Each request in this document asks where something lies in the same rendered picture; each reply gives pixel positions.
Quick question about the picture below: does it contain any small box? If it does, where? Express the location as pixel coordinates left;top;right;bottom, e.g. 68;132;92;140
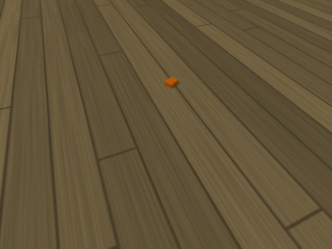
164;77;178;88

